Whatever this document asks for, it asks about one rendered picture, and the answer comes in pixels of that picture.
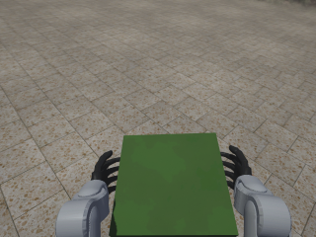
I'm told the carton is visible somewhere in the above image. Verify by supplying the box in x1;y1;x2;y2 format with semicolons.
109;132;239;237

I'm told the left robot hand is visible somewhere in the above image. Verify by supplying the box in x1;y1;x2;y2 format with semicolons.
91;150;120;194

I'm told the right robot hand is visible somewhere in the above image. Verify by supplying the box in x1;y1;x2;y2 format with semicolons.
220;145;252;191

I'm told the robot right forearm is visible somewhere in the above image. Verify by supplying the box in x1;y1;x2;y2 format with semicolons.
233;175;292;237

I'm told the robot left forearm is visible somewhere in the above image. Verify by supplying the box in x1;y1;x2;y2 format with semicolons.
55;180;110;237

